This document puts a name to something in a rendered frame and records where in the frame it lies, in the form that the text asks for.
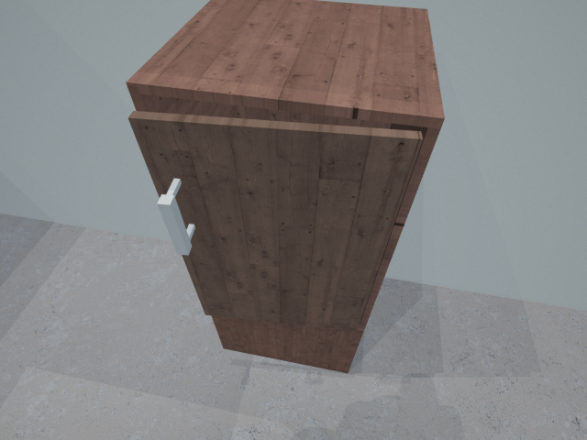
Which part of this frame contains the cupboard door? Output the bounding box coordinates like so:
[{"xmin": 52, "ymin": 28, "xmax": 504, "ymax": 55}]
[{"xmin": 128, "ymin": 111, "xmax": 423, "ymax": 331}]

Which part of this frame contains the handle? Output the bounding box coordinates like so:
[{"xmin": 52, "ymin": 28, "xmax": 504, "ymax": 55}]
[{"xmin": 157, "ymin": 179, "xmax": 195, "ymax": 256}]

